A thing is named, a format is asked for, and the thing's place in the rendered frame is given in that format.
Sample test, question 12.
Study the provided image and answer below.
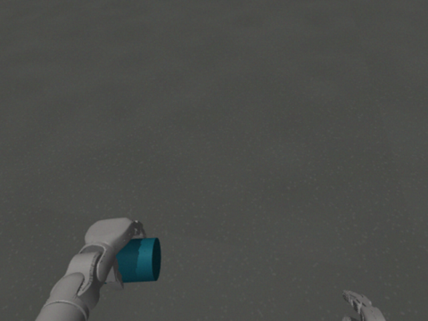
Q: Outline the right robot hand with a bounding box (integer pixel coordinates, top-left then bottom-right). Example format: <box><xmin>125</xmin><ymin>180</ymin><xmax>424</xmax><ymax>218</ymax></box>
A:
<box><xmin>342</xmin><ymin>290</ymin><xmax>386</xmax><ymax>321</ymax></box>

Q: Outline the left robot arm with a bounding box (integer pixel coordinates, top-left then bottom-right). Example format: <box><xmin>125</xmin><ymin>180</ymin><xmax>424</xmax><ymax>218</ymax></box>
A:
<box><xmin>35</xmin><ymin>241</ymin><xmax>116</xmax><ymax>321</ymax></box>

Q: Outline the can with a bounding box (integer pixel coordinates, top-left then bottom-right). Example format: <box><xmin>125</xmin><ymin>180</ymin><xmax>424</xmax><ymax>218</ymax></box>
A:
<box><xmin>105</xmin><ymin>237</ymin><xmax>161</xmax><ymax>284</ymax></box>

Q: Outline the left robot hand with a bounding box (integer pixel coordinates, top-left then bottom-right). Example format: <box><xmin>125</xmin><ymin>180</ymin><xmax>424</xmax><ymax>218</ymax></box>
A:
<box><xmin>84</xmin><ymin>217</ymin><xmax>146</xmax><ymax>290</ymax></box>

